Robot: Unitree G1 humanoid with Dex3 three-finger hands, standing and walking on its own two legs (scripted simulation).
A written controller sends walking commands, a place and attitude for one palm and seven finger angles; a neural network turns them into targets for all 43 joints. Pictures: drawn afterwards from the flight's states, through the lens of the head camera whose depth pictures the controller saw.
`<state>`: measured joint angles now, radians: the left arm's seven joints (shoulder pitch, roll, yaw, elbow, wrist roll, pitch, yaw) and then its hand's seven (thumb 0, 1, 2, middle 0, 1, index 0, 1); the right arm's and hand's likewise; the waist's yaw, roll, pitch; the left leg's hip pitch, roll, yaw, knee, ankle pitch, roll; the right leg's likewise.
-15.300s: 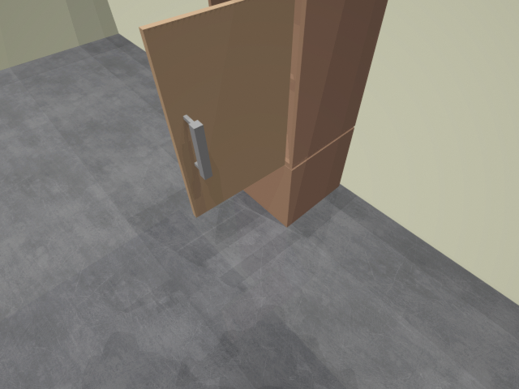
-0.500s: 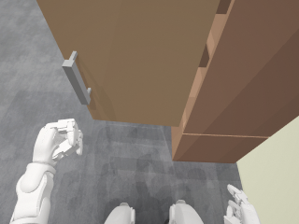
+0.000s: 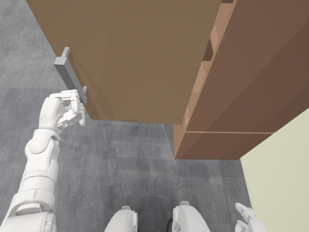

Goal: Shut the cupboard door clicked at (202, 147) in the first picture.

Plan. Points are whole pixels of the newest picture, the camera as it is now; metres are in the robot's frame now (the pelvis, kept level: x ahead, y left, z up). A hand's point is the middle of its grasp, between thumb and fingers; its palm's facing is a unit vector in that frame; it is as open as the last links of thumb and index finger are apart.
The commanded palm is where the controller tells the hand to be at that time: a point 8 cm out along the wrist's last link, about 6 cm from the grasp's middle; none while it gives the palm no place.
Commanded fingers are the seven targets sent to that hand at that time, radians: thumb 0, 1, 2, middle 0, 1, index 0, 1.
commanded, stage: bring the fist close to the handle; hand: left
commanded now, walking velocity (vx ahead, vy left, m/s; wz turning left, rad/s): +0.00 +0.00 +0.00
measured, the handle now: (75, 78) +0.52 +0.23 +0.04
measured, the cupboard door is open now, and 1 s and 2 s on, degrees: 87 84 71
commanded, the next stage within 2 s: push the door shut along its arc in 0.46 s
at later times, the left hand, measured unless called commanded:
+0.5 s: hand (80, 107) +0.41 +0.20 +0.05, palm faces -0.03 -1.00 -0.04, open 3.1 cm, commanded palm +0.39 +0.25 +0.05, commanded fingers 0.00 0.90 0.90 -1.30 -1.50 -1.30 -1.50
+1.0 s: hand (86, 92) +0.46 +0.19 +0.05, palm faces -0.16 -0.99 -0.05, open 3.1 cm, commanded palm +0.46 +0.23 +0.05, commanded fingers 0.00 0.90 0.90 -1.30 -1.50 -1.30 -1.50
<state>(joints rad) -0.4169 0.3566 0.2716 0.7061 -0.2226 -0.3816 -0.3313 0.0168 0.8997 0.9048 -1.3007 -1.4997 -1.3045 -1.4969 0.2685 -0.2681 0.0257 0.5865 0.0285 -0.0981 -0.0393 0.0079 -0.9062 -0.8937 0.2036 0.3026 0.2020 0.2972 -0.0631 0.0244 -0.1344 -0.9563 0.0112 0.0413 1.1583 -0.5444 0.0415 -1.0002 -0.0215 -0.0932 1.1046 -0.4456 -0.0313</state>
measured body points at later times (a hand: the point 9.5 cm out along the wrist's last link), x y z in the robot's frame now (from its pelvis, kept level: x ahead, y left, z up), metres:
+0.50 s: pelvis +0.00 +0.00 +0.00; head +0.11 +0.01 +0.44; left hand +0.41 +0.25 +0.05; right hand +0.08 -0.27 -0.11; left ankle +0.00 +0.09 -0.65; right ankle +0.04 -0.11 -0.65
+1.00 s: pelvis +0.00 +0.00 -0.01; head +0.13 +0.01 +0.42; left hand +0.46 +0.24 +0.06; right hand +0.06 -0.27 -0.12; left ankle +0.00 +0.09 -0.65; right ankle +0.04 -0.11 -0.65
